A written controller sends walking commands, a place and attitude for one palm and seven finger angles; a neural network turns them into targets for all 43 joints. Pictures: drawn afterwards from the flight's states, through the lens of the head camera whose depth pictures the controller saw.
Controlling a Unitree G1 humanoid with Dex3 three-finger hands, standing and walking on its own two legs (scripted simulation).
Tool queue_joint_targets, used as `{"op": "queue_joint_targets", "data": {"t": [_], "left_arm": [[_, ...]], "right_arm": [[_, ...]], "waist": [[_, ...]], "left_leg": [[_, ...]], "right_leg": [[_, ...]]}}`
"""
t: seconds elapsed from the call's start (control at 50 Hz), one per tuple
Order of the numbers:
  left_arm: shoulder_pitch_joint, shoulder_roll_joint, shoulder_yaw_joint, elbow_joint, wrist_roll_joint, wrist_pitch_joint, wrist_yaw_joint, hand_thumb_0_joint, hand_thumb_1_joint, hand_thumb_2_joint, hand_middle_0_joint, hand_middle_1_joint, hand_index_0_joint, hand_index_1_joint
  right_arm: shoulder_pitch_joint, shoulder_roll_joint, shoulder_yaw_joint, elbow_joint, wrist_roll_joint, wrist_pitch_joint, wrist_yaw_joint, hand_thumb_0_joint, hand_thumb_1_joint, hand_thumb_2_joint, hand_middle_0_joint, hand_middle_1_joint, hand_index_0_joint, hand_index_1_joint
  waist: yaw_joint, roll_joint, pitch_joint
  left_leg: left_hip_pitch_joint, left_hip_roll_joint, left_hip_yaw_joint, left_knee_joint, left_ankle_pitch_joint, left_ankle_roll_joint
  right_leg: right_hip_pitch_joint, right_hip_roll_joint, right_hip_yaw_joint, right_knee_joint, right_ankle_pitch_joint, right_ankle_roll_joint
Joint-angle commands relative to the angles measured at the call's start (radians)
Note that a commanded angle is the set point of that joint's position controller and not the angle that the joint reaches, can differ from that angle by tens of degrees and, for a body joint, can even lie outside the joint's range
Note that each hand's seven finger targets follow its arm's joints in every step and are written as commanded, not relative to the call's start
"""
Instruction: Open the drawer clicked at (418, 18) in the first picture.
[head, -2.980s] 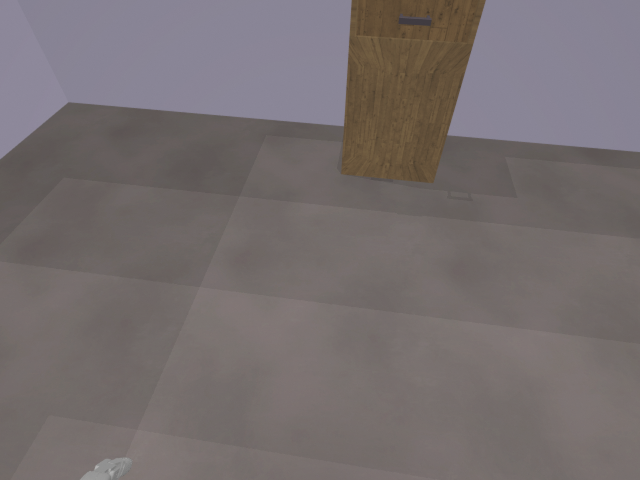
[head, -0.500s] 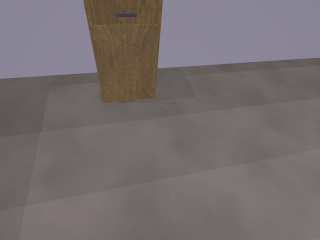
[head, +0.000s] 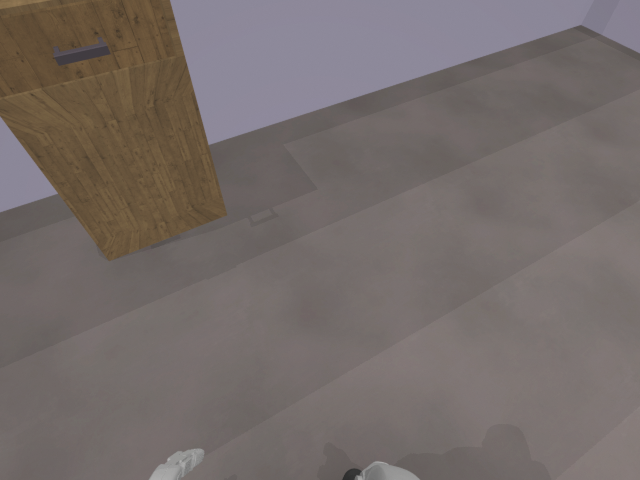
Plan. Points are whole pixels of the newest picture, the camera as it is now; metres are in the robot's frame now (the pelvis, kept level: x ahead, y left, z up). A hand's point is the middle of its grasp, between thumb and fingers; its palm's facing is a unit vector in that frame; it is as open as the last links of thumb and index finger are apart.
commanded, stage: walk to a spot facing it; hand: left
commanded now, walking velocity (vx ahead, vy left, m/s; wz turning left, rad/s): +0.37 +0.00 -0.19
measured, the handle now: (80, 49) +1.00 +0.55 +0.01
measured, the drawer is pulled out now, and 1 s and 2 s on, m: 0.00 0.00 0.00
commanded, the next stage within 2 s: turn to face it in 0.66 s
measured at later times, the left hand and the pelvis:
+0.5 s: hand (172, 460) +0.18 +0.21 -0.18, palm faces +0.03 -0.99 -0.14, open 7.4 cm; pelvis +0.22 +0.04 +0.00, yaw -4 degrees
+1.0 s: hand (250, 254) +0.52 +0.13 -0.14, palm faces -0.18 -0.96 -0.23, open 7.4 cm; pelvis +0.37 -0.02 +0.00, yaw -8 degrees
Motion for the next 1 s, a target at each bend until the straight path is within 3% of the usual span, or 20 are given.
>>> {"op": "queue_joint_targets", "data": {"t": [0.0,0.06,0.12,0.2,0.26,0.34,0.38,0.4,0.42,0.44,0.5,0.58,0.72,0.8,0.84,0.86,0.88,0.9,0.94,0.98], "left_arm": [[0.450,0.287,0.081,0.074,-0.034,-0.031,0.046,0.000,0.900,0.900,-0.200,-0.300,-0.200,-0.300],[0.271,0.166,0.046,0.050,-0.031,-0.040,0.052,0.000,0.900,0.900,-0.200,-0.300,-0.200,-0.300],[0.198,0.096,0.031,0.039,-0.013,-0.057,0.053,0.000,0.900,0.900,-0.200,-0.300,-0.200,-0.300],[0.191,0.116,0.024,0.039,-0.015,-0.064,0.044,0.000,0.900,0.900,-0.200,-0.300,-0.200,-0.300],[0.241,0.136,0.025,0.054,-0.017,-0.063,0.038,0.000,0.900,0.900,-0.200,-0.300,-0.200,-0.300],[0.284,0.177,0.034,0.066,-0.014,-0.057,0.040,0.000,0.900,0.900,-0.200,-0.300,-0.200,-0.300],[0.284,0.184,0.035,0.072,-0.021,-0.053,0.039,0.000,0.900,0.900,-0.200,-0.300,-0.200,-0.300],[0.285,0.157,0.031,0.067,-0.024,-0.053,0.037,0.000,0.900,0.900,-0.200,-0.300,-0.200,-0.300],[0.318,0.096,0.024,0.047,-0.036,-0.051,0.027,0.000,0.900,0.900,-0.200,-0.300,-0.200,-0.300],[0.262,0.112,0.020,0.016,-0.029,-0.055,0.028,0.000,0.900,0.900,-0.200,-0.300,-0.200,-0.300],[0.179,0.103,0.027,0.032,-0.018,-0.039,0.017,0.000,0.900,0.900,-0.200,-0.300,-0.200,-0.300],[0.257,0.039,0.030,0.047,-0.013,0.016,0.014,0.000,0.900,0.900,-0.200,-0.300,-0.200,-0.300],[0.105,0.039,0.043,-0.050,-0.015,0.040,-0.002,0.000,0.900,0.900,-0.200,-0.300,-0.200,-0.300],[0.120,0.030,0.025,-0.038,-0.013,0.012,0.019,0.000,0.900,0.900,-0.200,-0.300,-0.200,-0.300],[0.260,0.061,0.025,0.019,-0.007,-0.009,0.031,0.000,0.900,0.900,-0.200,-0.300,-0.200,-0.300],[0.337,0.131,0.035,0.045,-0.004,-0.027,0.041,0.000,0.900,0.900,-0.200,-0.300,-0.200,-0.300],[0.374,0.227,0.052,0.059,-0.005,-0.040,0.050,0.000,0.900,0.900,-0.200,-0.300,-0.200,-0.300],[0.357,0.248,0.044,0.042,-0.025,-0.034,0.049,0.000,0.900,0.900,-0.200,-0.300,-0.200,-0.300],[0.213,0.213,0.043,0.007,-0.020,-0.025,0.060,0.000,0.900,0.900,-0.200,-0.300,-0.200,-0.300],[0.131,0.168,0.033,-0.021,-0.024,-0.013,0.070,0.000,0.900,0.900,-0.200,-0.300,-0.200,-0.300]], "right_arm": [[-0.102,-0.157,-0.035,-0.137,0.025,-0.030,-0.013,0.000,-0.900,-0.900,0.200,0.300,0.200,0.300],[-0.192,-0.106,-0.039,-0.144,0.006,-0.008,-0.004,0.000,-0.900,-0.900,0.200,0.300,0.200,0.300],[-0.093,-0.053,-0.041,-0.116,-0.009,0.026,0.002,0.000,-0.900,-0.900,0.200,0.300,0.200,0.300],[-0.179,-0.060,-0.044,-0.161,-0.006,0.032,0.025,0.000,-0.900,-0.900,0.200,0.300,0.200,0.300],[-0.308,-0.091,-0.041,-0.199,-0.008,0.018,0.038,0.000,-0.900,-0.900,0.200,0.300,0.200,0.300],[-0.385,-0.131,-0.042,-0.232,-0.007,-0.001,0.043,0.000,-0.900,-0.900,0.200,0.300,0.200,0.300],[-0.275,-0.165,-0.051,-0.196,-0.013,-0.012,0.031,0.000,-0.900,-0.900,0.200,0.300,0.200,0.300],[-0.119,-0.234,-0.067,-0.153,-0.018,-0.019,0.020,0.000,-0.900,-0.900,0.200,0.300,0.200,0.300],[0.019,-0.359,-0.096,-0.125,-0.032,-0.025,0.009,0.000,-0.900,-0.900,0.200,0.300,0.200,0.300],[0.053,-0.369,-0.090,-0.114,-0.018,-0.012,0.003,0.000,-0.900,-0.900,0.200,0.300,0.200,0.300],[-0.157,-0.227,-0.052,-0.158,-0.011,-0.023,-0.005,0.000,-0.900,-0.900,0.200,0.300,0.200,0.300],[-0.215,-0.188,-0.043,-0.164,-0.005,-0.032,-0.013,0.000,-0.900,-0.900,0.200,0.300,0.200,0.300],[-0.191,-0.201,-0.059,-0.159,-0.004,-0.019,-0.014,0.000,-0.900,-0.900,0.200,0.300,0.200,0.300],[-0.152,-0.198,-0.056,-0.123,-0.010,-0.003,-0.012,0.000,-0.900,-0.900,0.200,0.300,0.200,0.300],[-0.159,-0.183,-0.047,-0.113,-0.002,0.003,-0.009,0.000,-0.900,-0.900,0.200,0.300,0.200,0.300],[-0.143,-0.148,-0.040,-0.107,0.004,0.002,-0.002,0.000,-0.900,-0.900,0.200,0.300,0.200,0.300],[-0.081,-0.082,-0.029,-0.118,0.015,0.009,0.002,0.000,-0.900,-0.900,0.200,0.300,0.200,0.300],[-0.074,-0.117,-0.034,-0.129,0.021,0.037,-0.008,0.000,-0.900,-0.900,0.200,0.300,0.200,0.300],[-0.110,-0.085,-0.030,-0.130,0.015,0.058,-0.009,0.000,-0.900,-0.900,0.200,0.300,0.200,0.300],[-0.149,-0.123,-0.043,-0.125,0.010,0.073,-0.005,0.000,-0.900,-0.900,0.200,0.300,0.200,0.300]], "waist": [[0.213,-0.104,-0.332],[0.121,-0.002,-0.065],[0.027,-0.032,0.000],[0.025,-0.135,0.021],[0.070,-0.164,0.037],[0.091,-0.094,0.027],[0.031,-0.024,-0.038],[-0.032,0.094,-0.136],[-0.063,0.354,-0.248],[-0.068,0.350,-0.245],[0.004,0.119,-0.023],[0.084,0.108,-0.003],[0.071,0.113,0.050],[0.056,0.108,0.003],[0.122,0.045,-0.085],[0.157,-0.068,-0.171],[0.140,-0.306,-0.282],[0.127,-0.242,-0.302],[0.102,-0.270,-0.211],[0.083,-0.193,-0.149]], "left_leg": [[-0.687,-0.040,-0.257,0.863,-0.070,0.019],[-0.674,0.065,-0.331,0.784,0.133,0.017],[-0.556,0.071,-0.304,0.621,0.189,0.002],[-0.543,0.066,-0.278,0.382,0.306,-0.014],[-0.543,0.042,-0.250,0.219,0.348,-0.009],[-0.493,0.010,-0.214,0.076,0.293,0.013],[-0.269,-0.042,-0.172,-0.030,0.314,0.026],[-0.034,0.019,-0.276,-0.083,0.328,0.058],[0.176,0.295,-0.620,-0.161,0.371,0.153],[0.176,0.393,-0.743,-0.270,0.383,0.205],[-0.119,0.322,-0.522,-0.322,0.362,0.154],[-0.260,0.251,-0.263,-0.358,0.408,0.121],[-0.184,0.245,-0.127,-0.347,0.524,0.139],[-0.185,0.224,-0.136,-0.196,0.709,0.136],[-0.221,0.165,-0.123,-0.042,0.672,0.090],[-0.295,0.103,-0.114,0.125,0.478,0.047],[-0.445,-0.018,-0.133,0.355,-0.035,0.010],[-0.406,-0.022,-0.258,0.469,-0.161,0.010],[-0.485,-0.001,-0.318,0.601,-0.084,0.000],[-0.500,0.021,-0.329,0.655,0.004,-0.010]], "right_leg": [[0.783,-0.434,0.672,-0.203,0.404,-0.263],[0.364,-0.330,0.411,-0.291,0.249,-0.143],[0.132,-0.250,0.241,-0.361,0.154,-0.086],[0.102,-0.196,0.186,-0.400,0.038,-0.074],[0.162,-0.193,0.198,-0.385,0.014,-0.063],[0.284,-0.228,0.232,-0.313,0.109,-0.059],[0.253,-0.184,0.182,-0.126,0.271,-0.030],[0.154,-0.124,0.135,0.109,0.264,0.008],[-0.071,0.009,0.032,0.437,-0.117,0.063],[-0.176,0.030,0.126,0.637,-0.395,0.057],[-0.219,-0.094,0.175,0.705,-0.203,0.062],[-0.142,-0.110,0.157,0.635,-0.095,0.092],[-0.206,-0.128,0.102,0.317,0.011,0.124],[0.021,-0.058,0.049,0.083,0.009,0.095],[0.251,-0.035,0.023,-0.054,0.148,0.095],[0.413,-0.134,0.113,-0.093,0.368,0.086],[0.561,-0.385,0.365,-0.120,0.658,-0.005],[0.466,-0.444,0.361,-0.187,0.678,-0.070],[0.349,-0.418,0.326,-0.245,0.477,-0.066],[0.251,-0.398,0.236,-0.280,0.303,-0.048]]}}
